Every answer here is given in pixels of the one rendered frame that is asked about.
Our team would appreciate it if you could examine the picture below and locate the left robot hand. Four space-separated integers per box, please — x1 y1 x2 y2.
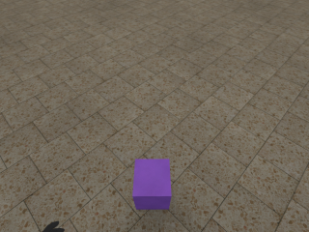
43 220 65 232

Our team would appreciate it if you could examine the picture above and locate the carton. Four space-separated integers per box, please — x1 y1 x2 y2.
132 159 172 210

